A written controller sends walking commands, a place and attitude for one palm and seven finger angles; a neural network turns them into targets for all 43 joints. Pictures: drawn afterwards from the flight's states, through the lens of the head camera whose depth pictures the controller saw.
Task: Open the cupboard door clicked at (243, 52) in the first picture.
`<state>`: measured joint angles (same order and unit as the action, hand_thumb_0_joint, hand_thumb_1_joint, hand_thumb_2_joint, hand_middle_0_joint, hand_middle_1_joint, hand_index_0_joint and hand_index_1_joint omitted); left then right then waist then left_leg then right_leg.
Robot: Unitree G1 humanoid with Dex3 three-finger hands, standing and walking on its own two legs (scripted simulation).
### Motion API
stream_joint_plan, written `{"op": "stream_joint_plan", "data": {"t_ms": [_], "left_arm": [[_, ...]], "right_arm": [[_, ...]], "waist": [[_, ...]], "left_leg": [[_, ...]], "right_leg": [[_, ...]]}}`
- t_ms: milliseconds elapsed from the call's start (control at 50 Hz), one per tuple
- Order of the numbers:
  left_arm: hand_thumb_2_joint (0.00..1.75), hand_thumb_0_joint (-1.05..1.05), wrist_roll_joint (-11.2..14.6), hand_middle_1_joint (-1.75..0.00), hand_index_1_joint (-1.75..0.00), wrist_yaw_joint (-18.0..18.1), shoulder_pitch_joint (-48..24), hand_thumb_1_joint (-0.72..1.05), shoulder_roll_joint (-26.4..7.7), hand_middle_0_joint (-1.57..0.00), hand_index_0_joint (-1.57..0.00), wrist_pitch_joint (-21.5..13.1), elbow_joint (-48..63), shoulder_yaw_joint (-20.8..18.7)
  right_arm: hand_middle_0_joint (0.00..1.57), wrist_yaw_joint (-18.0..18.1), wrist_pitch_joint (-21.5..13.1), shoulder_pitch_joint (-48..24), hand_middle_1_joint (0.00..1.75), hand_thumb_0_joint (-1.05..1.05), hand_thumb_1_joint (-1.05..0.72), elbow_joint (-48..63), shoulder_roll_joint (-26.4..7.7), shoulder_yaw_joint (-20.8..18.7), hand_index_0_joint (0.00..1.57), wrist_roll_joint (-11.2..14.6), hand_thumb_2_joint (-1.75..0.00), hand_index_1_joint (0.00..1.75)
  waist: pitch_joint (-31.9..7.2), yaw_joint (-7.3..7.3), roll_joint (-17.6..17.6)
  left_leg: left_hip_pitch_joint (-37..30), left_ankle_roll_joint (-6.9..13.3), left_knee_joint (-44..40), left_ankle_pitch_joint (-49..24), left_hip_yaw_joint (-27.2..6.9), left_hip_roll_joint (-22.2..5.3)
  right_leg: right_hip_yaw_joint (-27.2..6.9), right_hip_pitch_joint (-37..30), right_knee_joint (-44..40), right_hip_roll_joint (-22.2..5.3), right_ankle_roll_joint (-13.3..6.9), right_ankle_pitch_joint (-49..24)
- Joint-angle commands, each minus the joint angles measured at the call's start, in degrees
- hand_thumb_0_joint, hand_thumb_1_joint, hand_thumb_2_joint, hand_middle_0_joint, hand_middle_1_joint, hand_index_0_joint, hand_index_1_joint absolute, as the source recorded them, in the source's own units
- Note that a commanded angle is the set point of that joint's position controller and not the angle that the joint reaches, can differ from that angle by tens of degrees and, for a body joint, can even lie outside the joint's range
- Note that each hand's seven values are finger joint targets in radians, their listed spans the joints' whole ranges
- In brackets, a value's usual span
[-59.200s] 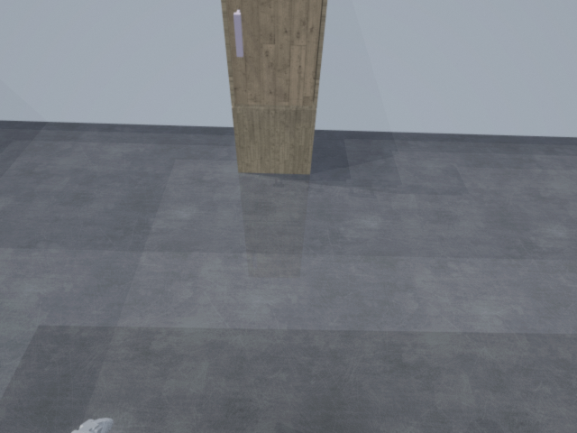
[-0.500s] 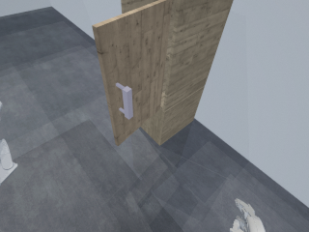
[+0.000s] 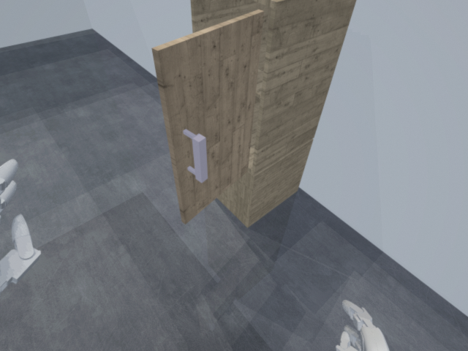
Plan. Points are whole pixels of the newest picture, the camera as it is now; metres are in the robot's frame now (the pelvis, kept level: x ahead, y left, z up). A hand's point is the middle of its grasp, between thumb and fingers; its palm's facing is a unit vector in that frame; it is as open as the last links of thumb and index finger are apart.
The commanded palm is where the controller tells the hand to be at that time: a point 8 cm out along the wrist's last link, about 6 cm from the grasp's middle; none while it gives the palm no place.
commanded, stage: let the arm hang, fingers relaxed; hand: left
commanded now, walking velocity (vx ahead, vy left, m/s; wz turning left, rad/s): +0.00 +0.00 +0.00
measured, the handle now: (194, 155) +0.59 +0.14 -0.04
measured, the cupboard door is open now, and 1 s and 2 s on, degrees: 99 99 99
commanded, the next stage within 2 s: look to check the result in 1.10 s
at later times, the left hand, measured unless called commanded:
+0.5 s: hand out of the picture -0.04 +0.18 -0.18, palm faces +0.03 -0.98 -0.18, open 7.4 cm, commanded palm none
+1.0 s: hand out of the picture +0.12 +0.23 -0.14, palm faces +0.02 -0.94 -0.33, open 7.4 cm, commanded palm none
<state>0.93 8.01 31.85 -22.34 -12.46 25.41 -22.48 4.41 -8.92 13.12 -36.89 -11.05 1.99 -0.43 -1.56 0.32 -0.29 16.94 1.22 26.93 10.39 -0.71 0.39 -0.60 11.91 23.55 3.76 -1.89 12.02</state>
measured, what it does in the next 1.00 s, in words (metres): stands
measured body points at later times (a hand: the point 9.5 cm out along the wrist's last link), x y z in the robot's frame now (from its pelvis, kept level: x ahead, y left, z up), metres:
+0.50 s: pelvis +0.00 -0.01 +0.00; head +0.03 +0.01 +0.45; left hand -0.04 +0.24 -0.17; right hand +0.01 -0.30 -0.13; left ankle +0.04 +0.10 -0.74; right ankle +0.00 -0.10 -0.74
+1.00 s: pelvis +0.02 -0.01 +0.01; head +0.03 -0.02 +0.46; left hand +0.11 +0.28 -0.12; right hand +0.11 -0.28 -0.14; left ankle +0.04 +0.10 -0.74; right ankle +0.00 -0.10 -0.74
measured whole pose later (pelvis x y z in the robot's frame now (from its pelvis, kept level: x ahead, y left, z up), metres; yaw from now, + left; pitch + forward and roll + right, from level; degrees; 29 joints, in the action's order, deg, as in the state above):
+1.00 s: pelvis +0.02 -0.01 +0.01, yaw +1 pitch -2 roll +0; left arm -0.4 0.7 5.1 -16.9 -1.4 -62.8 -0.7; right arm 0.3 -0.4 5.8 -64.1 -17.2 -0.6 -1.0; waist 1.8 0.8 -1.5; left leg 9.5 0.9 19.6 8.5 -1.7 1.9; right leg 0.4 5.8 20.0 2.2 -2.4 12.7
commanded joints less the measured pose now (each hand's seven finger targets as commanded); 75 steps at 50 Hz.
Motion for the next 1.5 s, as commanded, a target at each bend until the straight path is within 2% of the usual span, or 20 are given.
{"op": "stream_joint_plan", "data": {"t_ms": [0,40,80,120,140,180,240,360,380,440,480,580,660,720,780,900,980,1020,1120,1480], "left_arm": [[0.9,0.0,-2.96,-0.3,-0.3,-7.85,-9.08,0.9,-0.2,-0.2,-0.2,10.0,-35.9,15.43],[0.9,0.0,-3.03,-0.3,-0.3,-7.92,-11.52,0.9,-0.89,-0.2,-0.2,11.36,-39.52,15.48],[0.9,0.0,-3.29,-0.3,-0.3,-7.9,-14.29,0.9,-2.94,-0.2,-0.2,11.03,-46.29,16.06],[0.9,0.0,-3.05,-0.3,-0.3,-7.81,-18.07,0.9,-5.07,-0.2,-0.2,10.99,-53.9,16.78],[0.9,0.0,-2.89,-0.3,-0.3,-7.7,-19.99,0.9,-5.73,-0.2,-0.2,11.11,-57.73,17.38],[0.9,0.0,-2.64,-0.3,-0.3,-7.47,-22.19,0.9,-6.83,-0.2,-0.2,11.24,-64.18,18.32],[0.9,0.0,-2.11,-0.3,-0.3,-7.5,-22.54,0.9,-6.62,-0.2,-0.2,11.22,-72.75,19.46],[0.9,0.0,-1.44,-0.3,-0.3,-7.56,-20.33,0.9,-4.13,-0.2,-0.2,11.1,-83.33,19.95],[0.9,0.0,-1.46,-0.3,-0.3,-7.49,-19.77,0.9,-3.9,-0.2,-0.2,11.1,-84.26,19.8],[0.9,0.0,-1.37,-0.3,-0.3,-7.42,-19.16,0.9,-2.75,-0.2,-0.2,11.42,-86.56,19.99],[0.9,0.0,-1.36,-0.3,-0.3,-7.33,-18.4,0.9,-2.37,-0.2,-0.2,11.42,-87.53,20.06],[0.9,0.0,-1.3,-0.3,-0.3,-7.09,-18.98,0.9,-2.83,-0.2,-0.2,11.39,-88.5,20.23],[0.9,0.0,-1.3,-0.3,-0.3,-6.89,-21.0,0.9,-3.95,-0.2,-0.2,11.12,-88.24,20.25],[0.9,0.0,-1.29,-0.3,-0.3,-6.77,-22.28,0.9,-4.51,-0.2,-0.2,10.95,-87.62,20.19],[0.9,0.0,-1.38,-0.3,-0.3,-6.68,-23.25,0.9,-5.16,-0.2,-0.2,10.7,-87.02,20.01],[0.9,0.0,-1.5,-0.3,-0.3,-6.65,-25.72,0.9,-5.92,-0.2,-0.2,10.5,-86.13,19.8],[0.9,0.0,-1.51,-0.3,-0.3,-6.61,-26.26,0.9,-6.27,-0.2,-0.2,10.25,-85.51,19.62],[0.9,0.0,-1.44,-0.3,-0.3,-6.62,-26.69,0.9,-6.3,-0.2,-0.2,10.28,-85.54,19.67],[0.9,0.0,-1.34,-0.3,-0.3,-6.65,-26.58,0.9,-6.18,-0.2,-0.2,10.43,-85.82,19.75],[0.9,0.0,-1.1,-0.3,-0.3,-6.36,-23.78,0.9,-4.85,-0.2,-0.2,10.61,-87.57,20.15]], "right_arm": [[0.2,-4.25,-0.18,-4.0,0.3,0.0,-0.9,-7.3,-15.96,-6.85,0.2,0.46,-0.9,0.3],[0.2,-3.81,3.02,-3.97,0.3,0.0,-0.9,-6.23,-15.74,-6.16,0.2,0.06,-0.9,0.3],[0.2,-3.94,4.1,-5.09,0.3,0.0,-0.9,-6.88,-16.17,-5.74,0.2,-0.52,-0.9,0.3],[0.2,-4.19,5.4,-6.6,0.3,0.0,-0.9,-8.68,-16.72,-5.59,0.2,-0.8,-0.9,0.3],[0.2,-4.26,6.1,-7.22,0.3,0.0,-0.9,-9.92,-16.77,-5.45,0.2,-0.98,-0.9,0.3],[0.2,-4.26,7.12,-7.85,0.3,0.0,-0.9,-11.77,-17.03,-5.15,0.2,-1.07,-0.9,0.3],[0.2,-4.0,7.63,-7.59,0.3,0.0,-0.9,-15.24,-16.5,-4.56,0.2,-0.97,-0.9,0.3],[0.2,-3.23,8.11,-4.29,0.3,0.0,-0.9,-21.33,-14.6,-4.12,0.2,-0.65,-0.9,0.3],[0.2,-3.07,8.22,-3.77,0.3,0.0,-0.9,-21.67,-14.75,-4.27,0.2,-0.57,-0.9,0.3],[0.2,-2.81,8.37,-2.52,0.3,0.0,-0.9,-23.32,-14.18,-4.27,0.2,-0.63,-0.9,0.3],[0.2,-2.66,8.45,-2.15,0.3,0.0,-0.9,-23.58,-14.54,-4.4,0.2,-0.58,-0.9,0.3],[0.2,-2.68,8.42,-2.34,0.3,0.0,-0.9,-24.5,-14.76,-4.51,0.2,-0.54,-0.9,0.3],[0.2,-2.87,8.32,-2.76,0.3,0.0,-0.9,-25.02,-14.78,-4.6,0.2,-0.57,-0.9,0.3],[0.2,-3.04,8.19,-3.85,0.3,0.0,-0.9,-25.23,-14.92,-4.55,0.2,-0.65,-0.9,0.3],[0.2,-3.18,8.07,-5.06,0.3,0.0,-0.9,-25.05,-15.45,-4.61,0.2,-0.56,-0.9,0.3],[0.2,-3.38,7.79,-6.86,0.3,0.0,-0.9,-24.95,-15.94,-4.53,0.2,-0.74,-0.9,0.3],[0.2,-3.38,7.71,-7.28,0.3,0.0,-0.9,-24.63,-16.69,-4.54,0.2,-0.69,-0.9,0.3],[0.2,-3.36,7.68,-7.63,0.3,0.0,-0.9,-24.77,-16.66,-4.42,0.2,-0.74,-0.9,0.3],[0.2,-3.24,7.69,-7.86,0.3,0.0,-0.9,-24.8,-16.91,-4.17,0.2,-0.75,-0.9,0.3],[0.2,-2.65,8.1,-5.91,0.3,0.0,-0.9,-25.59,-15.77,-3.85,0.2,-0.37,-0.9,0.3]], "waist": [[-1.21,1.63,-3.7],[-2.81,0.24,3.18],[-4.64,-0.44,8.8],[-2.84,-0.17,7.95],[-1.08,0.13,5.32],[0.89,0.15,1.11],[0.99,0.01,-3.96],[0.94,0.14,-6.2],[1.02,0.01,-3.93],[2.29,0.03,-4.28],[2.53,-0.22,-2.78],[3.25,-0.32,-1.77],[3.04,-0.02,1.91],[2.77,-0.07,0.7],[2.2,-0.28,1.77],[1.36,-0.07,0.51],[0.41,-0.09,1.93],[0.29,-0.02,0.79],[0.48,-0.09,-0.82],[0.85,0.03,0.73]], "left_leg": [[-1.09,0.86,0.25,-16.34,-8.6,-7.52],[1.53,3.63,-0.24,-15.2,-11.57,-8.5],[1.55,3.66,-0.35,-12.43,-11.23,-7.1],[0.68,2.58,-0.29,-6.55,-8.96,-4.59],[-0.33,2.13,-0.69,-3.91,-8.42,-3.74],[-1.53,1.89,-2.95,-1.11,-8.56,-3.76],[-2.59,1.62,-6.11,2.48,-8.73,-4.16],[-4.93,1.15,-7.09,3.86,-8.05,-4.44],[-5.58,1.29,-6.96,3.34,-8.16,-4.83],[-4.81,1.41,-7.98,3.96,-8.62,-5.19],[-5.05,1.63,-7.92,3.4,-8.68,-5.42],[-5.69,1.92,-8.54,1.25,-9.03,-5.81],[-6.79,1.81,-8.23,-2.38,-8.51,-5.78],[-7.64,1.74,-8.64,-4.65,-8.51,-6.01],[-8.3,1.64,-8.42,-6.95,-7.97,-5.88],[-9.36,1.19,-9.31,-9.33,-7.8,-5.98],[-10.47,1.03,-9.15,-11.01,-7.33,-6.04],[-10.84,0.84,-9.34,-11.6,-7.12,-6.08],[-11.55,0.66,-9.65,-12.29,-6.91,-6.23],[-13.38,0.63,-9.28,-12.7,-6.1,-6.38]], "right_leg": [[-3.01,8.14,3.39,-8.05,0.04,-4.08],[-1.96,5.16,7.4,-5.77,-0.35,-0.54],[-3.63,1.33,5.78,-6.54,-1.37,-1.56],[-6.81,2.18,1.97,-9.14,-2.66,-0.83],[-7.8,3.88,0.18,-9.82,-3.17,1.57],[-8.21,4.09,-2.15,-9.35,-3.29,4.81],[-8.28,1.97,-3.86,-8.9,-2.94,6.77],[-7.94,0.62,-7.13,-9.28,-3.16,7.74],[-7.32,0.52,-7.48,-9.03,-3.09,7.42],[-6.65,0.26,-7.4,-9.0,-2.99,7.29],[-6.37,0.07,-7.59,-8.84,-2.96,6.83],[-5.88,-0.3,-7.26,-8.86,-2.77,4.54],[-5.79,-1.18,-7.62,-9.33,-2.37,1.7],[-5.78,-1.61,-7.19,-9.4,-2.18,-0.79],[-5.68,-2.5,-7.29,-9.68,-1.77,-3.71],[-5.93,-4.15,-7.28,-10.07,-1.47,-6.96],[-5.93,-5.12,-7.74,-10.15,-1.1,-9.45],[-6.02,-5.67,-7.71,-10.32,-1.07,-10.6],[-6.04,-6.07,-8.08,-10.33,-1.14,-10.79],[-5.79,-6.34,-9.05,-9.96,-1.09,-12.35]]}}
